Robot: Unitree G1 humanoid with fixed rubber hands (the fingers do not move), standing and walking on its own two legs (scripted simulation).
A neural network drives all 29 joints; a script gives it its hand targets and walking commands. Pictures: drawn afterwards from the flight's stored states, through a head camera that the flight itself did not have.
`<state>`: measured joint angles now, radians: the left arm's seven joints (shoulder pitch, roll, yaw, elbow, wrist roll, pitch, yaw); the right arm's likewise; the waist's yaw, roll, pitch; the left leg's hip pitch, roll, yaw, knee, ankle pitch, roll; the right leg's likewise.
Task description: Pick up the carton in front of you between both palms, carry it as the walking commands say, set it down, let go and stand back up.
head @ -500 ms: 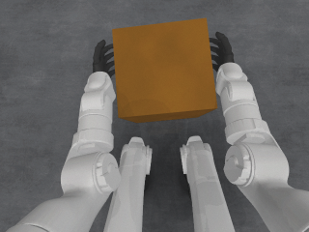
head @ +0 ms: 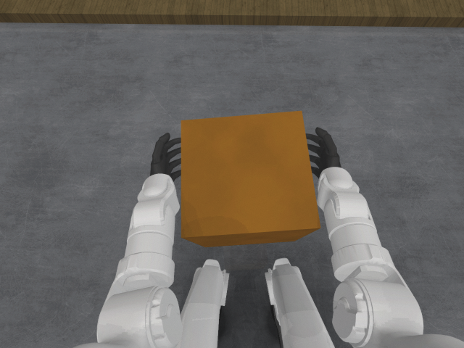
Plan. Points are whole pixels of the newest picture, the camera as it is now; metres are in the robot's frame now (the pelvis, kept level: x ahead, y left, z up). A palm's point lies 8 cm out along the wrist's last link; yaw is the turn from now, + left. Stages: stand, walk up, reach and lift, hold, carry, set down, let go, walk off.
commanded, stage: reach and lift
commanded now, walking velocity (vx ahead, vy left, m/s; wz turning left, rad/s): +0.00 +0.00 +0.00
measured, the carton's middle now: (246, 189) +0.39 +0.00 -0.11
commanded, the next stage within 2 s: hold in 1.76 s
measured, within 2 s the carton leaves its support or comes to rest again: neither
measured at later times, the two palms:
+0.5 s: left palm (128, 156) +0.36 +0.15 +0.11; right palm (368, 152) +0.36 -0.15 +0.11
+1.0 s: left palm (95, 144) +0.34 +0.15 +0.19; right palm (406, 142) +0.34 -0.15 +0.19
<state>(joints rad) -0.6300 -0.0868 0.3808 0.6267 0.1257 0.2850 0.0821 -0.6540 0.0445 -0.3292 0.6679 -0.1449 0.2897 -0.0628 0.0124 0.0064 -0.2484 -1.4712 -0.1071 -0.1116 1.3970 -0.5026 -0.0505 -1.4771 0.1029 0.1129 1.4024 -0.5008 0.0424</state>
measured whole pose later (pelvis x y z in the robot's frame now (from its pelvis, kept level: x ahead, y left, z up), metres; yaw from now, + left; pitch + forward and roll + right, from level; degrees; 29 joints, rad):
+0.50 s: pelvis +0.05 +0.00 +0.13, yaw +0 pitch +14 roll +0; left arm -0.30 -0.14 0.29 0.53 0.17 0.33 0.05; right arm -0.30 0.12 -0.27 0.54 -0.17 0.33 -0.05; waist 0.01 0.00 -0.18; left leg -0.65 -0.07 -0.14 0.76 -0.34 -0.02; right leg -0.65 0.07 0.14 0.76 -0.34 0.02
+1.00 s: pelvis +0.04 +0.00 +0.16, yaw +0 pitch -3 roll +0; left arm -0.32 -0.17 0.32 0.41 0.30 0.60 -0.01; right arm -0.31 0.16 -0.30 0.40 -0.29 0.61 0.00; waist 0.00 0.00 -0.02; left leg -0.19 -0.05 -0.15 0.47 -0.23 -0.01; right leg -0.19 0.05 0.14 0.47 -0.22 0.01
